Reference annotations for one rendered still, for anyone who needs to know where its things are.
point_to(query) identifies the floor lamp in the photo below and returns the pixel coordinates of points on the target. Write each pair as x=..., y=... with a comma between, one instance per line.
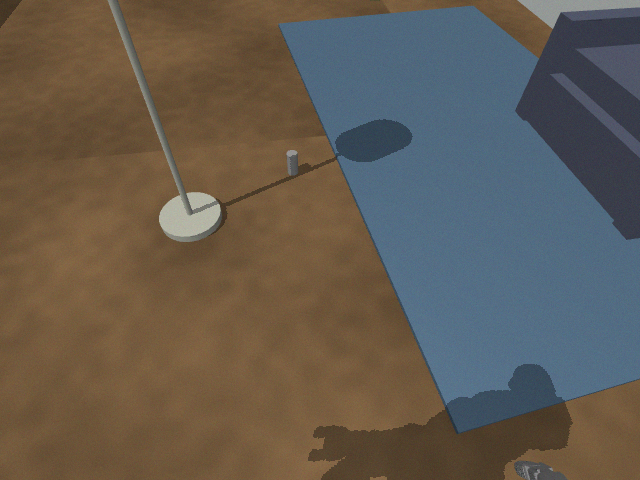
x=190, y=216

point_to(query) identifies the right robot hand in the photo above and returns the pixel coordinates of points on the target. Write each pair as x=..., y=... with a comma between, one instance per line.
x=537, y=471

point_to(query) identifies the can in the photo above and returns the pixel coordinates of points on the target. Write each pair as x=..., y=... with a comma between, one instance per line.
x=292, y=162

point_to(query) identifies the armchair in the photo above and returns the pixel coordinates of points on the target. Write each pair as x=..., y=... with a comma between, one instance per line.
x=583, y=99

